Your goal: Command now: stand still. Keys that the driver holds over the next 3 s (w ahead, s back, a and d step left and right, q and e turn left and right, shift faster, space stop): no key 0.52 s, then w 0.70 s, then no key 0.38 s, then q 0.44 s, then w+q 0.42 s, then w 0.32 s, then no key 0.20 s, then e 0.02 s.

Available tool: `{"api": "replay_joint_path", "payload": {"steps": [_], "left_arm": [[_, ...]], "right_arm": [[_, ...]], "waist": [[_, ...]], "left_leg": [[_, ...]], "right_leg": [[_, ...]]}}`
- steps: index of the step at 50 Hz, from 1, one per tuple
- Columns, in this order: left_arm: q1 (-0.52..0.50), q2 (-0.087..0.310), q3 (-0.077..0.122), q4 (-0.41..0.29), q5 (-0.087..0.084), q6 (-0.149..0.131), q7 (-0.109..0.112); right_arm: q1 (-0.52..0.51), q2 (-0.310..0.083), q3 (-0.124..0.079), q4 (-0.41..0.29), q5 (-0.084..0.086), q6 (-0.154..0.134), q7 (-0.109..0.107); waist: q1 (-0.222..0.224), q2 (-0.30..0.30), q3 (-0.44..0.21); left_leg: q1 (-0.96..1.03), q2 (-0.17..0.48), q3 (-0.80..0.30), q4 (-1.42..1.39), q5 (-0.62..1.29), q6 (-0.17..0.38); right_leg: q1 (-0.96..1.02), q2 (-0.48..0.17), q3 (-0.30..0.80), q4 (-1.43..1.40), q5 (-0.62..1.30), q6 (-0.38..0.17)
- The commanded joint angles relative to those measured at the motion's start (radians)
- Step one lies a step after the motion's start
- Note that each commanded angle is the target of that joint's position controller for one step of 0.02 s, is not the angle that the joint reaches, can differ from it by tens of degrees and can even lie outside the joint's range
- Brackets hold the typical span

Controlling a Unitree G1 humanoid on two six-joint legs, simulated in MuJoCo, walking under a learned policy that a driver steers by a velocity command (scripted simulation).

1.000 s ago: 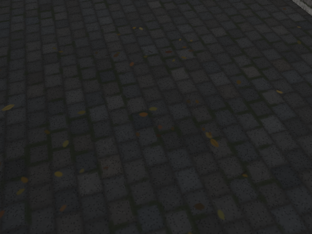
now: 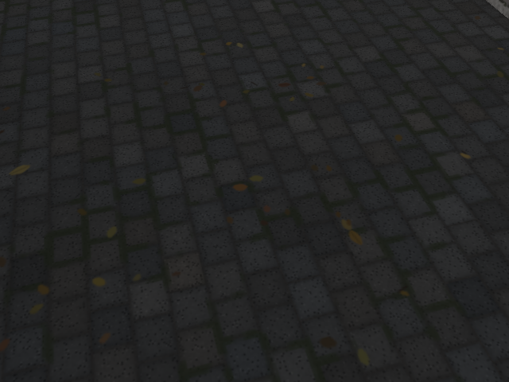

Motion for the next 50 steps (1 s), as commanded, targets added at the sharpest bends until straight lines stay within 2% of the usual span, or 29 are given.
{"api": "replay_joint_path", "payload": {"steps": [1, 26, 27, 28, 29, 30, 31, 32, 33, 34, 35, 36, 37, 38, 39, 40, 41, 42, 43, 44, 45, 47, 50], "left_arm": [[0.085, 0.086, 0.012, -0.009, 0.000, -0.005, 0.003], [0.143, 0.070, 0.004, 0.003, -0.003, -0.007, 0.003], [0.166, 0.064, 0.003, 0.014, -0.004, -0.006, 0.004], [0.171, 0.081, 0.009, 0.015, -0.009, -0.003, 0.006], [0.158, 0.112, 0.018, 0.002, -0.015, -0.001, 0.010], [0.165, 0.134, 0.026, -0.009, -0.020, -0.002, 0.012], [0.184, 0.167, 0.037, -0.014, -0.027, -0.010, 0.012], [0.170, 0.203, 0.051, -0.022, -0.033, -0.020, 0.011], [0.154, 0.203, 0.054, -0.030, -0.034, -0.030, 0.010], [0.131, 0.186, 0.052, -0.040, -0.031, -0.038, 0.006], [0.102, 0.173, 0.050, -0.049, -0.034, -0.042, 0.001], [0.069, 0.164, 0.047, -0.059, -0.038, -0.040, -0.004], [0.056, 0.160, 0.045, -0.069, -0.037, -0.042, -0.008], [0.017, 0.134, 0.036, -0.092, -0.031, -0.053, -0.013], [0.031, 0.067, 0.020, -0.131, -0.035, -0.071, -0.008], [0.007, 0.087, 0.025, -0.144, -0.051, -0.090, -0.012], [-0.015, 0.103, 0.029, -0.153, -0.062, -0.099, -0.023], [-0.022, 0.106, 0.031, -0.147, -0.055, -0.104, -0.029], [-0.033, 0.123, 0.043, -0.147, -0.043, -0.107, -0.029], [-0.044, 0.147, 0.056, -0.147, -0.035, -0.103, -0.032], [-0.044, 0.144, 0.061, -0.145, -0.034, -0.097, -0.038], [-0.082, 0.108, 0.057, -0.156, -0.031, -0.082, -0.045], [-0.242, 0.078, 0.041, -0.222, -0.026, -0.077, -0.047]], "right_arm": [[0.019, -0.097, -0.013, -0.025, 0.000, -0.006, -0.003], [0.060, -0.082, -0.003, -0.023, 0.002, -0.005, -0.005], [0.077, -0.070, 0.000, -0.013, 0.001, -0.004, -0.005], [0.082, -0.072, -0.001, -0.010, 0.005, -0.003, -0.005], [0.080, -0.079, -0.006, -0.013, 0.009, -0.006, -0.005], [0.054, -0.080, -0.007, -0.027, 0.009, -0.016, -0.002], [0.016, -0.065, -0.004, -0.047, 0.011, -0.033, 0.006], [-0.006, -0.048, 0.000, -0.063, 0.015, -0.052, 0.016], [-0.020, -0.044, 0.001, -0.076, 0.018, -0.071, 0.026], [-0.015, -0.043, 0.001, -0.083, 0.025, -0.087, 0.035], [0.023, -0.041, -0.001, -0.077, 0.032, -0.100, 0.041], [0.111, -0.044, -0.007, -0.045, 0.035, -0.108, 0.046], [0.214, -0.067, -0.024, -0.002, 0.029, -0.110, 0.048], [0.356, -0.139, -0.050, 0.027, 0.021, -0.113, 0.047], [0.493, -0.260, -0.075, 0.035, 0.023, -0.121, 0.057], [0.434, -0.181, -0.041, 0.024, 0.003, -0.137, 0.061], [0.333, -0.134, -0.026, -0.008, 0.005, -0.146, 0.059], [0.263, -0.108, -0.014, -0.033, 0.004, -0.148, 0.063], [0.229, -0.098, -0.007, -0.047, 0.003, -0.144, 0.067], [0.230, -0.073, 0.003, -0.048, 0.000, -0.138, 0.067], [0.257, -0.062, 0.008, -0.042, -0.003, -0.130, 0.063], [0.310, -0.083, 0.009, -0.033, -0.004, -0.122, 0.049], [0.311, -0.130, 0.003, -0.052, -0.009, -0.112, 0.030]], "waist": [[0.001, -0.009, 0.017], [0.003, -0.010, 0.024], [0.004, -0.018, 0.003], [0.006, -0.039, 0.022], [0.010, -0.074, 0.056], [0.024, -0.103, 0.098], [0.042, -0.154, 0.134], [0.044, -0.197, 0.174], [0.039, -0.194, 0.202], [0.024, -0.188, 0.215], [-0.005, -0.178, 0.206], [-0.050, -0.153, 0.178], [-0.081, -0.109, 0.128], [-0.136, 0.056, 0.062], [-0.157, 0.335, -0.037], [-0.107, 0.224, -0.021], [-0.068, 0.134, 0.052], [-0.043, 0.072, 0.060], [-0.025, 0.044, 0.072], [-0.017, 0.053, 0.066], [-0.017, 0.069, 0.056], [-0.021, 0.059, 0.057], [-0.041, 0.042, 0.088]], "left_leg": [[0.128, 0.007, 0.003, -0.051, 0.128, 0.042], [0.123, 0.003, 0.002, -0.046, 0.140, 0.045], [0.132, -0.013, 0.020, -0.039, 0.032, 0.044], [0.105, -0.043, 0.050, -0.009, -0.128, 0.045], [0.045, -0.072, 0.082, 0.035, -0.287, 0.049], [-0.031, -0.080, 0.096, 0.087, -0.350, 0.054], [-0.107, -0.080, 0.115, 0.172, -0.305, 0.056], [-0.162, -0.046, 0.108, 0.260, -0.228, 0.065], [-0.205, -0.007, 0.083, 0.296, -0.214, 0.081], [-0.218, 0.012, 0.075, 0.271, -0.240, 0.097], [-0.155, 0.011, 0.086, 0.173, -0.251, 0.110], [0.010, -0.018, 0.116, 0.043, -0.204, 0.114], [0.177, -0.053, 0.121, -0.005, -0.129, 0.105], [0.330, 0.076, -0.106, -0.118, -0.149, 0.147], [0.487, 0.313, -0.584, -0.321, -0.270, 0.296], [0.441, 0.383, -0.741, -0.375, -0.332, 0.330], [0.383, 0.370, -0.619, -0.356, -0.306, 0.304], [0.342, 0.315, -0.472, -0.360, -0.249, 0.268], [0.315, 0.272, -0.360, -0.370, -0.155, 0.239], [0.297, 0.224, -0.258, -0.380, -0.056, 0.210], [0.296, 0.195, -0.193, -0.385, 0.025, 0.198], [0.301, 0.183, -0.128, -0.391, 0.145, 0.206], [0.265, 0.189, -0.086, -0.420, 0.179, 0.222]], "right_leg": [[-0.170, -0.022, 0.014, -0.131, 0.095, -0.016], [-0.172, -0.021, 0.004, -0.129, 0.106, -0.012], [-0.164, -0.017, 0.002, -0.142, 0.000, -0.018], [-0.178, -0.020, 0.017, -0.158, -0.148, -0.038], [-0.194, -0.043, 0.059, -0.180, -0.304, -0.071], [-0.202, -0.095, 0.133, -0.227, -0.430, -0.109], [-0.183, -0.177, 0.242, -0.287, -0.502, -0.154], [-0.177, -0.270, 0.351, -0.331, -0.506, -0.202], [-0.173, -0.319, 0.402, -0.344, -0.461, -0.229], [-0.154, -0.322, 0.389, -0.329, -0.384, -0.227], [-0.157, -0.294, 0.334, -0.291, -0.317, -0.202], [-0.211, -0.238, 0.251, -0.227, -0.255, -0.166], [-0.264, -0.171, 0.174, -0.119, -0.119, -0.136], [-0.359, -0.072, 0.048, 0.195, 0.081, -0.084], [-0.562, 0.055, -0.039, 0.543, -0.089, -0.032], [-0.642, 0.018, 0.102, 0.750, -0.162, -0.053], [-0.702, -0.035, 0.122, 0.825, -0.083, -0.084], [-0.692, -0.080, 0.109, 0.810, 0.016, -0.103], [-0.679, -0.110, 0.093, 0.745, 0.090, -0.108], [-0.635, -0.129, 0.074, 0.688, 0.133, -0.103], [-0.609, -0.131, 0.052, 0.650, 0.158, -0.093], [-0.627, -0.133, 0.018, 0.585, 0.187, -0.062], [-0.649, -0.128, 0.000, 0.374, 0.266, -0.023]]}}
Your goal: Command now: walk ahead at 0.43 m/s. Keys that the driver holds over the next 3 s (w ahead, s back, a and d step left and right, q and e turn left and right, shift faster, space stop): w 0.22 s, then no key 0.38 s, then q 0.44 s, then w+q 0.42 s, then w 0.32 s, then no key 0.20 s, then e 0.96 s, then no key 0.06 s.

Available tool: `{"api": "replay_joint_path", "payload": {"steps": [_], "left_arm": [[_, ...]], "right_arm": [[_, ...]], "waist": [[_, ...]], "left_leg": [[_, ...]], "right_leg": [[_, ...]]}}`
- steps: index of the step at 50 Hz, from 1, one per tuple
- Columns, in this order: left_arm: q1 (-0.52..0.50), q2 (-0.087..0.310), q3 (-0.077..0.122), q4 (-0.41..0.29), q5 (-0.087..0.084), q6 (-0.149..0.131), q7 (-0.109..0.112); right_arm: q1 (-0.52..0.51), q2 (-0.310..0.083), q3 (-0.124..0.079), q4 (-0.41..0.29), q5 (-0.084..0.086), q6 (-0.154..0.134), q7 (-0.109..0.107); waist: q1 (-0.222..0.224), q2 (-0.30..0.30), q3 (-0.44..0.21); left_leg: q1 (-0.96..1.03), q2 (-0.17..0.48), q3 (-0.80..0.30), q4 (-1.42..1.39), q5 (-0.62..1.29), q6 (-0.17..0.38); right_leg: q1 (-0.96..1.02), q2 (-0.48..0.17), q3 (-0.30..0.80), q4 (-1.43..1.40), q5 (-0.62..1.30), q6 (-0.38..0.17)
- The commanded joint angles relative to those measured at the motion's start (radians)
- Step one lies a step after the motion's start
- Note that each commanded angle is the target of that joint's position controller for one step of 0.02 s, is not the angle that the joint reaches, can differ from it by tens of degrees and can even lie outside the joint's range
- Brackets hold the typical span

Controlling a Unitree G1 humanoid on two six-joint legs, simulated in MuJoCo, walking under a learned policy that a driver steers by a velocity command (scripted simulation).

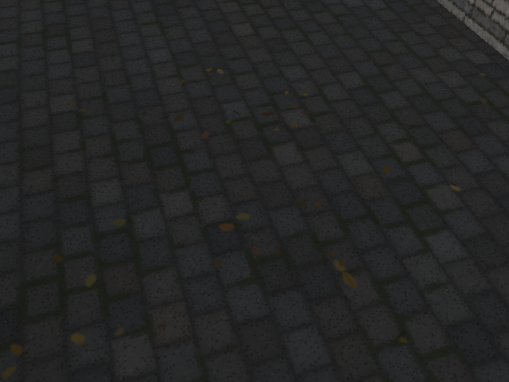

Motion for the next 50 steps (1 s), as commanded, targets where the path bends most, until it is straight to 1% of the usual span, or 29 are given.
{"api": "replay_joint_path", "payload": {"steps": [1, 5, 8, 10, 11, 12, 13, 14, 15, 16, 17, 18, 20, 23, 29, 32, 33, 34, 35, 36, 37, 38, 40, 41, 43, 46, 48, 49, 50], "left_arm": [[-0.143, -0.008, -0.014, -0.094, 0.004, -0.006, -0.008], [-0.257, 0.015, -0.021, -0.134, -0.004, -0.011, -0.027], [-0.279, 0.042, -0.016, -0.157, -0.004, -0.019, -0.042], [-0.175, 0.092, 0.008, -0.139, -0.003, -0.023, -0.044], [-0.012, 0.131, 0.033, -0.091, -0.005, -0.021, -0.039], [0.166, 0.188, 0.055, -0.045, 0.002, -0.017, -0.031], [0.281, 0.299, 0.076, -0.019, 0.038, -0.014, -0.027], [0.255, 0.236, 0.052, -0.019, 0.038, -0.012, -0.029], [0.144, 0.179, 0.031, -0.034, 0.029, -0.015, -0.031], [0.040, 0.128, 0.014, -0.056, 0.023, -0.016, -0.032], [-0.023, 0.088, 0.002, -0.059, 0.023, -0.019, -0.038], [-0.047, 0.068, -0.003, -0.052, 0.032, -0.025, -0.041], [-0.045, 0.060, -0.007, -0.027, 0.052, -0.030, -0.042], [-0.050, 0.081, -0.011, -0.004, 0.060, -0.031, -0.020], [0.000, 0.121, -0.008, 0.034, 0.045, 0.009, 0.010], [-0.016, 0.116, -0.008, 0.041, 0.028, 0.026, 0.017], [0.007, 0.121, -0.005, 0.044, 0.018, 0.032, 0.023], [0.051, 0.121, -0.002, 0.049, 0.021, 0.037, 0.032], [0.126, 0.124, 0.007, 0.051, 0.035, 0.038, 0.039], [0.140, 0.101, 0.006, 0.044, 0.036, 0.043, 0.051], [0.077, 0.089, 0.005, 0.023, 0.037, 0.052, 0.063], [0.026, 0.072, 0.002, -0.001, 0.031, 0.063, 0.070], [-0.029, 0.075, 0.005, -0.033, 0.026, 0.076, 0.067], [-0.021, 0.089, 0.011, -0.037, 0.021, 0.077, 0.062], [-0.016, 0.094, 0.014, -0.040, 0.016, 0.076, 0.059], [0.001, 0.070, 0.005, -0.034, 0.008, 0.071, 0.053], [0.087, 0.079, 0.011, -0.012, 0.004, 0.071, 0.040], [0.127, 0.108, 0.022, -0.005, 0.008, 0.076, 0.036], [0.147, 0.189, 0.044, -0.014, 0.030, 0.085, 0.042]], "right_arm": [[0.020, -0.174, -0.026, -0.050, -0.003, 0.002, -0.021], [0.060, -0.195, -0.037, -0.049, 0.013, 0.004, -0.024], [0.053, -0.203, -0.047, -0.049, 0.020, 0.010, -0.024], [0.023, -0.227, -0.056, -0.060, 0.013, 0.019, -0.023], [0.005, -0.221, -0.054, -0.067, 0.006, 0.028, -0.022], [-0.007, -0.202, -0.043, -0.087, -0.003, 0.031, -0.021], [0.125, -0.064, -0.006, -0.103, -0.001, 0.015, -0.012], [0.126, -0.076, -0.007, -0.081, 0.015, -0.017, -0.006], [0.034, -0.153, -0.030, -0.112, 0.039, -0.031, -0.005], [-0.033, -0.172, -0.033, -0.129, 0.039, -0.032, -0.012], [-0.067, -0.173, -0.042, -0.129, 0.026, -0.022, -0.025], [-0.053, -0.161, -0.049, -0.128, 0.018, -0.004, -0.033], [-0.012, -0.117, -0.048, -0.115, 0.016, 0.027, -0.037], [-0.065, -0.114, -0.051, -0.143, 0.002, 0.045, -0.045], [-0.245, -0.136, -0.051, -0.184, 0.005, 0.067, -0.040], [-0.260, -0.150, -0.058, -0.187, -0.002, 0.070, -0.037], [-0.272, -0.173, -0.064, -0.195, -0.009, 0.069, -0.037], [-0.284, -0.214, -0.074, -0.210, -0.013, 0.068, -0.039], [-0.312, -0.266, -0.086, -0.227, -0.006, 0.071, -0.042], [-0.316, -0.272, -0.094, -0.232, 0.007, 0.076, -0.041], [-0.263, -0.241, -0.094, -0.226, 0.011, 0.079, -0.038], [-0.226, -0.230, -0.092, -0.220, 0.001, 0.079, -0.040], [-0.200, -0.252, -0.100, -0.235, -0.016, 0.058, -0.046], [-0.224, -0.270, -0.106, -0.250, -0.012, 0.047, -0.051], [-0.321, -0.269, -0.112, -0.286, 0.015, 0.054, -0.057], [-0.342, -0.276, -0.120, -0.302, 0.018, 0.097, -0.065], [-0.374, -0.270, -0.119, -0.318, 0.027, 0.113, -0.069], [-0.360, -0.242, -0.112, -0.322, 0.032, 0.119, -0.069], [-0.324, -0.160, -0.091, -0.327, 0.022, 0.125, -0.062]], "waist": [[-0.002, 0.092, 0.151], [-0.020, 0.110, 0.176], [0.008, 0.114, 0.170], [0.082, 0.148, 0.078], [0.165, 0.152, -0.019], [0.240, 0.122, -0.133], [0.180, -0.158, -0.322], [0.170, -0.199, -0.414], [0.139, -0.153, -0.255], [0.104, -0.066, -0.157], [0.070, 0.005, -0.094], [0.036, -0.016, -0.072], [0.003, -0.035, -0.058], [-0.021, -0.041, -0.050], [0.041, -0.045, -0.051], [0.026, -0.035, -0.024], [0.030, -0.020, -0.014], [0.050, 0.024, -0.015], [0.113, 0.115, -0.025], [0.124, 0.212, -0.036], [0.074, 0.239, -0.039], [0.049, 0.255, -0.052], [0.012, 0.283, -0.086], [0.027, 0.237, -0.113], [0.066, 0.158, -0.116], [0.065, 0.188, -0.137], [0.112, 0.195, -0.138], [0.124, 0.161, -0.128], [0.103, -0.054, -0.107]], "left_leg": [[-0.047, 0.246, -0.164, -0.148, 0.235, 0.140], [-0.042, 0.266, -0.124, -0.158, 0.220, 0.135], [0.049, 0.301, -0.104, -0.101, 0.316, 0.113], [0.084, 0.299, -0.076, 0.050, 0.647, 0.089], [0.047, 0.260, -0.040, 0.241, 0.788, 0.065], [-0.128, 0.207, -0.013, 0.515, 0.681, 0.021], [-0.507, 0.013, -0.003, 0.964, 0.142, -0.058], [-0.583, -0.041, -0.185, 1.145, -0.321, -0.053], [-0.643, 0.021, -0.191, 1.207, -0.292, -0.041], [-0.628, 0.081, -0.146, 1.171, -0.221, -0.036], [-0.582, 0.119, -0.126, 1.101, -0.172, -0.038], [-0.507, 0.150, -0.126, 1.034, -0.139, -0.033], [-0.415, 0.147, -0.109, 0.969, -0.096, -0.033], [-0.418, 0.151, -0.109, 0.780, -0.001, -0.052], [-0.343, 0.128, -0.086, 0.436, 0.136, -0.070], [-0.298, 0.107, -0.063, 0.298, 0.135, -0.043], [-0.285, 0.101, -0.058, 0.245, 0.184, -0.027], [-0.269, 0.134, -0.097, 0.236, 0.347, -0.006], [-0.231, 0.167, -0.143, 0.273, 0.482, 0.027], [-0.226, 0.200, -0.224, 0.239, 0.440, 0.081], [-0.211, 0.242, -0.326, 0.175, 0.375, 0.139], [-0.172, 0.301, -0.430, 0.131, 0.349, 0.193], [-0.111, 0.378, -0.557, 0.090, 0.429, 0.263], [-0.106, 0.377, -0.545, 0.101, 0.470, 0.258], [-0.151, 0.305, -0.442, 0.106, 0.449, 0.179], [-0.221, 0.234, -0.385, 0.102, 0.415, 0.139], [-0.290, 0.193, -0.361, 0.127, 0.318, 0.102], [-0.378, 0.147, -0.333, 0.172, 0.167, 0.055], [-0.574, 0.042, -0.230, 0.416, -0.117, -0.017]], "right_leg": [[-0.130, -0.005, -0.009, -0.209, 0.100, 0.031], [-0.054, 0.028, -0.032, -0.374, 0.174, 0.022], [-0.017, 0.042, -0.025, -0.446, 0.137, -0.020], [0.163, 0.097, -0.060, -0.450, 0.086, -0.056], [0.365, 0.137, -0.084, -0.445, 0.069, -0.081], [0.648, 0.055, 0.013, -0.428, 0.100, -0.124], [1.025, -0.239, 0.501, -0.517, 0.044, -0.297], [1.014, -0.316, 0.767, -0.698, 0.167, -0.324], [0.862, -0.280, 0.584, -0.681, 0.301, -0.266], [0.692, -0.244, 0.399, -0.672, 0.447, -0.232], [0.548, -0.191, 0.269, -0.692, 0.531, -0.203], [0.449, -0.148, 0.182, -0.718, 0.557, -0.178], [0.343, -0.114, 0.105, -0.758, 0.639, -0.190], [0.317, -0.097, 0.038, -0.777, 0.703, -0.206], [0.365, -0.093, 0.038, -0.784, 0.408, -0.179], [0.386, -0.093, 0.052, -0.730, 0.210, -0.154], [0.401, -0.069, 0.052, -0.692, 0.138, -0.123], [0.408, -0.042, 0.044, -0.637, 0.063, -0.087], [0.367, 0.028, 0.001, -0.573, -0.036, -0.054], [0.319, 0.105, -0.078, -0.507, -0.110, -0.016], [0.272, 0.148, -0.113, -0.406, -0.169, 0.018], [0.208, 0.166, -0.091, -0.322, -0.223, 0.032], [0.090, 0.167, 0.021, -0.070, -0.473, 0.039], [0.071, 0.142, 0.073, 0.029, -0.486, 0.042], [0.103, 0.113, 0.072, -0.106, -0.399, 0.052], [0.266, 0.157, 0.021, -0.329, -0.238, 0.076], [0.413, 0.173, -0.011, -0.529, -0.067, 0.068], [0.518, 0.140, -0.004, -0.624, -0.022, 0.049], [0.633, -0.085, 0.221, -0.726, -0.067, -0.026]]}}
Over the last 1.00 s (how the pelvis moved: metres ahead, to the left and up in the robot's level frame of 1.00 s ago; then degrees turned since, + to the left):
0.13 0.03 0.01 0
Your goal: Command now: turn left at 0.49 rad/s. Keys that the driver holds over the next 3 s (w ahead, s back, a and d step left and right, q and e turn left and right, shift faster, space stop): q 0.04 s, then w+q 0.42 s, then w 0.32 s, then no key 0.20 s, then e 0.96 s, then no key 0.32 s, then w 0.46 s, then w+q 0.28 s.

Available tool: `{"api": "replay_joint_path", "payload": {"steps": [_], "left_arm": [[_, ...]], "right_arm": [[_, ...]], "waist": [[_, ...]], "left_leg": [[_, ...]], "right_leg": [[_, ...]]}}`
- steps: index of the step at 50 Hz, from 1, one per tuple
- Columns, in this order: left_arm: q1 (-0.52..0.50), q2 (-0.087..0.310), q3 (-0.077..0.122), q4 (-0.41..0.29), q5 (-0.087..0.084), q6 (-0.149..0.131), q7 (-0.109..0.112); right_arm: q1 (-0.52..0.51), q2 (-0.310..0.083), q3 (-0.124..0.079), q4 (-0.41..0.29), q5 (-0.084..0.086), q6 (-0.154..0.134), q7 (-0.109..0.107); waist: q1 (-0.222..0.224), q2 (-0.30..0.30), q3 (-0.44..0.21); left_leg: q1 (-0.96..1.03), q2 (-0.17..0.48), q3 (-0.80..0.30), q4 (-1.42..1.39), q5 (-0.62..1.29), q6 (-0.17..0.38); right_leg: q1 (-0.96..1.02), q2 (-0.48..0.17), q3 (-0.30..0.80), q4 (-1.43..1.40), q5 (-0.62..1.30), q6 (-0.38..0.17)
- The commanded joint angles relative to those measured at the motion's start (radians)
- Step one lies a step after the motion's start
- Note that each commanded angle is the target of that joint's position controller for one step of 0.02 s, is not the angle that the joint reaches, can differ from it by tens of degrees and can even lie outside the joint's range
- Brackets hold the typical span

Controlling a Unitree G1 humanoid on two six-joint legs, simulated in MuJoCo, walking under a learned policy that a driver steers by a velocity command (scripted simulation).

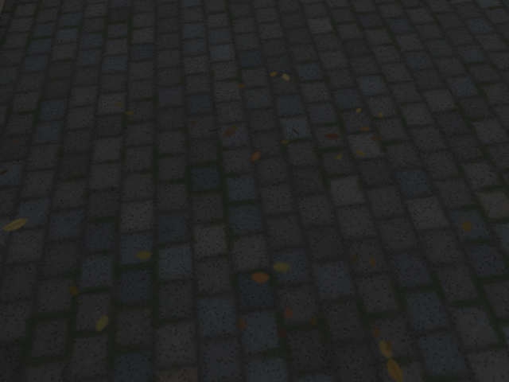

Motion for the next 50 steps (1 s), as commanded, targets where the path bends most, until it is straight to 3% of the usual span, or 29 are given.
{"api": "replay_joint_path", "payload": {"steps": [1, 2, 3, 4, 5, 6, 11, 16, 20, 24, 26, 27, 28, 29, 30, 31, 32, 33, 34, 35, 36, 38, 40, 42, 45, 47, 50], "left_arm": [[0.118, 0.241, 0.056, -0.041, 0.065, 0.014, -0.002], [0.072, 0.198, 0.043, -0.075, 0.084, 0.002, 0.003], [0.009, 0.151, 0.033, -0.094, 0.065, -0.010, 0.006], [-0.018, 0.138, 0.030, -0.107, 0.036, -0.019, 0.007], [-0.015, 0.129, 0.028, -0.108, 0.014, -0.027, 0.012], [0.016, 0.119, 0.024, -0.100, 0.009, -0.033, 0.017], [0.166, 0.122, 0.029, -0.056, 0.022, -0.059, 0.019], [0.184, 0.157, 0.047, -0.051, 0.019, -0.066, 0.005], [0.214, 0.170, 0.061, -0.043, 0.012, -0.069, -0.007], [0.238, 0.183, 0.071, -0.029, -0.007, -0.060, -0.023], [0.233, 0.201, 0.074, -0.020, -0.019, -0.052, -0.031], [0.216, 0.216, 0.075, -0.019, -0.024, -0.050, -0.032], [0.191, 0.219, 0.071, -0.017, -0.030, -0.049, -0.031], [0.208, 0.193, 0.057, -0.015, -0.021, -0.052, -0.029], [0.196, 0.113, 0.026, -0.057, 0.022, -0.060, -0.034], [0.224, 0.069, 0.009, -0.086, 0.007, -0.096, -0.039], [0.137, 0.151, 0.032, -0.102, -0.040, -0.115, -0.044], [0.108, 0.153, 0.032, -0.112, -0.050, -0.119, -0.047], [0.112, 0.147, 0.033, -0.095, -0.026, -0.118, -0.039], [0.129, 0.145, 0.038, -0.083, -0.006, -0.109, -0.036], [0.161, 0.135, 0.038, -0.069, -0.003, -0.095, -0.039], [0.176, 0.108, 0.035, -0.062, 0.000, -0.074, -0.042], [0.123, 0.099, 0.032, -0.082, 0.009, -0.064, -0.037], [0.063, 0.082, 0.026, -0.107, 0.019, -0.068, -0.037], [-0.047, 0.037, 0.005, -0.135, 0.019, -0.080, -0.055], [-0.091, 0.038, 0.000, -0.149, 0.014, -0.081, -0.068], [-0.079, 0.073, 0.005, -0.151, 0.018, -0.084, -0.083]], "right_arm": [[-0.011, -0.018, -0.003, -0.117, -0.011, -0.009, 0.003], [-0.029, -0.109, -0.025, -0.119, -0.015, -0.022, 0.009], [0.004, -0.152, -0.042, -0.094, -0.004, -0.020, 0.012], [0.037, -0.140, -0.045, -0.067, -0.007, -0.014, 0.009], [0.040, -0.126, -0.043, -0.060, -0.013, -0.010, 0.009], [0.028, -0.109, -0.038, -0.064, -0.011, -0.012, 0.016], [-0.057, -0.063, -0.027, -0.116, 0.001, -0.044, 0.040], [-0.106, -0.037, -0.011, -0.166, 0.004, -0.053, 0.064], [-0.173, -0.015, 0.005, -0.211, 0.007, -0.057, 0.090], [-0.225, -0.006, 0.016, -0.246, 0.009, -0.054, 0.113], [-0.208, -0.016, 0.015, -0.249, 0.006, -0.053, 0.119], [-0.151, -0.036, 0.005, -0.237, 0.002, -0.053, 0.118], [-0.016, -0.067, -0.017, -0.197, 0.000, -0.054, 0.115], [0.159, -0.137, -0.053, -0.137, 0.004, -0.049, 0.101], [0.304, -0.240, -0.080, -0.106, 0.004, -0.046, 0.078], [0.266, -0.281, -0.067, -0.133, -0.002, -0.062, 0.077], [0.223, -0.202, -0.039, -0.134, -0.010, -0.078, 0.089], [0.174, -0.155, -0.025, -0.130, -0.010, -0.086, 0.094], [0.102, -0.115, -0.012, -0.138, -0.005, -0.091, 0.098], [0.049, -0.082, -0.002, -0.146, -0.011, -0.098, 0.100], [0.024, -0.069, 0.002, -0.149, -0.016, -0.103, 0.099], [0.033, -0.085, -0.001, -0.135, -0.019, -0.120, 0.093], [0.062, -0.099, -0.002, -0.115, -0.022, -0.128, 0.082], [0.083, -0.100, 0.003, -0.097, -0.023, -0.122, 0.065], [0.124, -0.113, 0.005, -0.074, -0.023, -0.108, 0.046], [0.159, -0.121, 0.006, -0.052, -0.020, -0.102, 0.040], [0.137, -0.123, 0.006, -0.037, -0.019, -0.090, 0.036]], "waist": [[0.032, -0.324, -0.100], [0.026, -0.243, -0.089], [-0.006, -0.153, -0.075], [-0.014, -0.131, -0.059], [-0.004, -0.142, -0.039], [0.013, -0.143, -0.026], [0.084, -0.132, 0.010], [0.097, -0.143, 0.043], [0.116, -0.128, 0.078], [0.118, -0.116, 0.095], [0.086, -0.127, 0.083], [0.040, -0.134, 0.044], [-0.045, -0.116, -0.032], [-0.118, -0.082, -0.144], [-0.151, 0.115, -0.240], [-0.080, 0.209, -0.359], [-0.103, 0.084, -0.274], [-0.073, 0.096, -0.170], [-0.033, 0.042, -0.108], [0.003, 0.061, -0.077], [0.031, 0.075, -0.063], [0.054, 0.043, -0.053], [0.049, 0.020, -0.013], [0.040, 0.025, 0.012], [-0.003, 0.039, 0.015], [-0.021, 0.044, 0.006], [0.001, 0.064, -0.016]], "left_leg": [[-0.290, -0.084, 0.001, 0.352, -0.437, 0.025], [-0.269, -0.018, -0.056, 0.521, -0.418, 0.023], [-0.289, -0.001, -0.056, 0.578, -0.317, 0.027], [-0.322, 0.013, -0.038, 0.594, -0.234, 0.021], [-0.354, 0.028, -0.027, 0.621, -0.167, 0.010], [-0.362, 0.037, -0.014, 0.642, -0.118, 0.003], [-0.436, 0.066, 0.022, 0.534, -0.010, -0.021], [-0.401, 0.106, 0.062, 0.367, 0.037, -0.011], [-0.347, 0.122, 0.116, 0.260, 0.037, 0.024], [-0.269, 0.111, 0.170, 0.176, -0.044, 0.076], [-0.164, 0.073, 0.205, 0.132, -0.105, 0.113], [-0.049, 0.032, 0.234, 0.099, -0.111, 0.135], [0.157, -0.017, 0.261, 0.020, -0.034, 0.163], [0.449, -0.046, 0.241, 0.012, 0.005, 0.190], [0.775, 0.202, -0.132, -0.005, -0.076, 0.277], [0.834, 0.408, -0.637, -0.196, -0.199, 0.412], [0.751, 0.402, -0.543, -0.248, -0.148, 0.375], [0.640, 0.356, -0.366, -0.235, -0.062, 0.332], [0.503, 0.303, -0.246, -0.244, 0.012, 0.296], [0.400, 0.260, -0.167, -0.266, 0.075, 0.275], [0.336, 0.231, -0.115, -0.297, 0.118, 0.265], [0.297, 0.219, -0.062, -0.329, 0.253, 0.271], [0.284, 0.211, -0.012, -0.343, 0.387, 0.269], [0.277, 0.183, 0.054, -0.325, 0.556, 0.244], [0.262, 0.144, 0.125, -0.306, 0.594, 0.189], [0.306, 0.165, 0.112, -0.286, 0.568, 0.185], [0.408, 0.211, 0.084, -0.206, 0.577, 0.189]], "right_leg": [[0.191, -0.459, 0.480, -0.309, 0.130, -0.226], [0.138, -0.475, 0.480, -0.317, 0.145, -0.287], [0.152, -0.407, 0.372, -0.310, 0.044, -0.237], [0.186, -0.342, 0.297, -0.315, -0.071, -0.178], [0.212, -0.321, 0.254, -0.330, -0.116, -0.148], [0.219, -0.307, 0.214, -0.349, -0.123, -0.140], [0.363, -0.311, 0.114, -0.399, -0.066, -0.150], [0.374, -0.338, 0.017, -0.424, -0.005, -0.156], [0.361, -0.354, -0.076, -0.422, 0.064, -0.163], [0.380, -0.368, -0.140, -0.386, 0.120, -0.155], [0.369, -0.377, -0.160, -0.334, 0.282, -0.149], [0.350, -0.369, -0.187, -0.251, 0.475, -0.137], [0.303, -0.335, -0.241, -0.079, 0.668, -0.113], [0.170, -0.284, -0.275, 0.142, 0.676, -0.076], [-0.196, -0.208, -0.277, 0.528, 0.118, -0.009], [-0.412, -0.063, -0.076, 0.776, -0.350, 0.016], [-0.494, -0.104, 0.026, 0.847, -0.277, 0.008], [-0.514, -0.148, 0.009, 0.817, -0.196, -0.015], [-0.465, -0.189, 0.013, 0.754, -0.109, -0.020], [-0.401, -0.214, 0.027, 0.691, -0.045, -0.020], [-0.342, -0.225, 0.033, 0.663, 0.004, -0.019], [-0.323, -0.216, 0.022, 0.621, 0.060, -0.005], [-0.362, -0.204, 0.018, 0.534, 0.130, 0.017], [-0.363, -0.176, 0.004, 0.391, 0.213, 0.031], [-0.263, -0.116, -0.041, 0.145, 0.382, 0.016], [-0.231, -0.090, -0.040, 0.067, 0.425, 0.005], [-0.220, -0.074, -0.017, 0.008, 0.342, -0.033]]}}
Over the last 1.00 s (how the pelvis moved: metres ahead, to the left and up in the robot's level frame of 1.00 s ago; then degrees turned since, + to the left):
0.31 -0.10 -0.02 9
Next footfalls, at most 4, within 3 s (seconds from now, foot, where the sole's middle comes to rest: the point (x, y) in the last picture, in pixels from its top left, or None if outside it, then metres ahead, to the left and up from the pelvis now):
0.58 left None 0.20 0.22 -0.77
1.06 right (213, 349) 0.54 0.16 -0.77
1.48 left None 0.42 0.36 -0.77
1.92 right None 0.41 0.09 -0.77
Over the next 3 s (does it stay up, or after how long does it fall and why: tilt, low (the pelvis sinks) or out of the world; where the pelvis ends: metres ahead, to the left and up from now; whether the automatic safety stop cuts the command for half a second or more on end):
stays up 0.60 0.12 0.00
